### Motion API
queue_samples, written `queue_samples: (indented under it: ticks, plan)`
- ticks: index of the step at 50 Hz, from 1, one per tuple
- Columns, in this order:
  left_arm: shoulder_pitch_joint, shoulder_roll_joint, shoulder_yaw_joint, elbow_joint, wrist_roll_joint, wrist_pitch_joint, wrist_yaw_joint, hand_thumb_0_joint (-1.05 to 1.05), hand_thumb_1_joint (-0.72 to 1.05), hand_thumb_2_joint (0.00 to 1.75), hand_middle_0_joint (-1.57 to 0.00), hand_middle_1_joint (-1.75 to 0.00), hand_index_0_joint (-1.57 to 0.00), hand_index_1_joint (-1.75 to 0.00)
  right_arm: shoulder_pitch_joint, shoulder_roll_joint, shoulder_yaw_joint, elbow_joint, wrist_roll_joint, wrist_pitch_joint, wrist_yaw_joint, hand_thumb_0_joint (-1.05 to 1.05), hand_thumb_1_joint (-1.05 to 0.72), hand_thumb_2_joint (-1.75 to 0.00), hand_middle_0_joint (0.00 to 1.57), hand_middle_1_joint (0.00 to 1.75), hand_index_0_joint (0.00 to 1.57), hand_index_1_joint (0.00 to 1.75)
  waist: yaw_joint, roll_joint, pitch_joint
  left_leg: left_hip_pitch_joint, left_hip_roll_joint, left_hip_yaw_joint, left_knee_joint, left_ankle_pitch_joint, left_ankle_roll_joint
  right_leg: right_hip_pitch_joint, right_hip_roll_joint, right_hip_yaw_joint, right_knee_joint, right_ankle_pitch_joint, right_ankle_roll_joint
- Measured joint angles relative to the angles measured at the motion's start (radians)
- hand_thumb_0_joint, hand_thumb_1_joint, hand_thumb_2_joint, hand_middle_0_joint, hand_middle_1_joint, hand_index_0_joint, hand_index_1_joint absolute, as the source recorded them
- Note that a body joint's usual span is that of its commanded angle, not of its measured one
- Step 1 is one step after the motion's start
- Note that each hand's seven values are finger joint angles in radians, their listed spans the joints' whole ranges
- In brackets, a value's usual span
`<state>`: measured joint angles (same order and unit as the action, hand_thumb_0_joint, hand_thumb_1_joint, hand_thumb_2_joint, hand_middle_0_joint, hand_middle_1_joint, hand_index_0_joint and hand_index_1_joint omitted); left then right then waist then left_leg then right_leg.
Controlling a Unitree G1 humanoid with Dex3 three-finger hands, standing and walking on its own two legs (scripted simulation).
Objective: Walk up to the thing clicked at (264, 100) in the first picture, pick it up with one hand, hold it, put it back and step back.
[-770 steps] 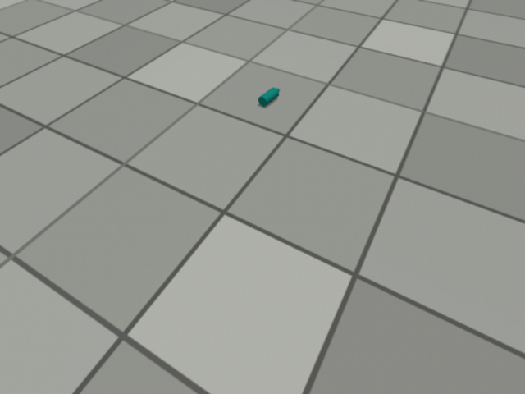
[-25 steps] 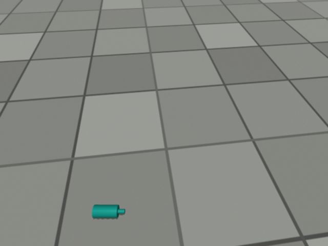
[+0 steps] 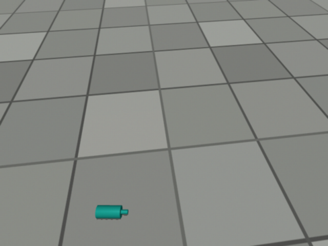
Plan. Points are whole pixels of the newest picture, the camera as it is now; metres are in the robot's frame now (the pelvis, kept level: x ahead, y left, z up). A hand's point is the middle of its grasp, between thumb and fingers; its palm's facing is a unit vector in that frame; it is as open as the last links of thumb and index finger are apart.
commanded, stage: stand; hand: left
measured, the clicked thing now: (112, 211) +0.41 +0.32 -0.75
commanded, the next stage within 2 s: walk up in 1.20 s
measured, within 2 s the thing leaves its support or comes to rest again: neither
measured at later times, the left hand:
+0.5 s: hand out of the picture +0.08 +0.25 -0.16, palm faces -0.01 -0.94 -0.34, open 7.4 cm
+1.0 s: hand out of the picture +0.08 +0.25 -0.15, palm faces -0.01 -0.94 -0.35, open 7.4 cm
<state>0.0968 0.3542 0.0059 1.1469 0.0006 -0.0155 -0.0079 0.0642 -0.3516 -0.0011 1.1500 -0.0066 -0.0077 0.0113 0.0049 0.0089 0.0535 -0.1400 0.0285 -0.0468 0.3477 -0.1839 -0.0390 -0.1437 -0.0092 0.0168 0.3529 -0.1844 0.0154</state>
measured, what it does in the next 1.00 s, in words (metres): stands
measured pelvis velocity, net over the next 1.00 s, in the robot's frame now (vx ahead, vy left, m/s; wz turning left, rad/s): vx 0.01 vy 0.00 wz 0.00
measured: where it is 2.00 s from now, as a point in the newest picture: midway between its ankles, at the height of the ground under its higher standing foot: outside the picture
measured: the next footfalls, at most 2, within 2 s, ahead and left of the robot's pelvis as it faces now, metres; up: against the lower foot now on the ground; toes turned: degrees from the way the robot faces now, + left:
right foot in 1.74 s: +0.01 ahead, -0.04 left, +0.00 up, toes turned +2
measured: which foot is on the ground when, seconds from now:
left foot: down 0.00-1.00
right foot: down 0.00-1.00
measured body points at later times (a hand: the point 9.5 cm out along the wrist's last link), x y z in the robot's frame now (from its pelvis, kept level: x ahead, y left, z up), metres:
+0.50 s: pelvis +0.00 +0.00 +0.00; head +0.02 +0.00 +0.45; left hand +0.08 +0.30 -0.13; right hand +0.08 -0.30 -0.13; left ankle +0.00 +0.15 -0.75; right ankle +0.00 -0.13 -0.75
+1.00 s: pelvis +0.01 +0.00 +0.00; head +0.02 +0.00 +0.45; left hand +0.08 +0.30 -0.13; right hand +0.09 -0.30 -0.13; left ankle +0.00 +0.15 -0.75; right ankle +0.00 -0.13 -0.75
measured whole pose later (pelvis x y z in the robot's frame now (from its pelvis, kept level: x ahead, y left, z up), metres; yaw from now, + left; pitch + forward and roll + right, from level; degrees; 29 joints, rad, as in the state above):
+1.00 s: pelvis +0.01 +0.00 +0.00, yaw +0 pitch -2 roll +0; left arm 0.11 0.35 0.00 1.14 0.00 -0.01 -0.01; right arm 0.10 -0.36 0.01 1.14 -0.01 -0.01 0.01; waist 0.00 0.01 0.05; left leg -0.12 0.03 -0.05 0.33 -0.19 -0.04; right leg -0.12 -0.01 0.01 0.34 -0.19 0.01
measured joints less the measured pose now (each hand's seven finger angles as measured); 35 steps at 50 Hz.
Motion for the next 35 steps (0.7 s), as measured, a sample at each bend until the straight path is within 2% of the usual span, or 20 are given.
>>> queue_samples:
  ticks: [35]
  plan:
    - [0.002, -0.003, -0.001, -0.004, 0.001, 0.005, 0.001, 0.0, 0.91, 0.9, -0.2, -0.3, -0.2, -0.3, 0.028, -0.004, 0.006, -0.003, -0.001, 0.004, -0.003, 0.0, -0.9, -0.9, 0.2, 0.3, 0.21, 0.3, -0.005, -0.002, -0.003, 0.016, 0.003, -0.003, -0.012, -0.002, -0.002, 0.018, 0.002, -0.004, -0.015, -0.001, -0.002]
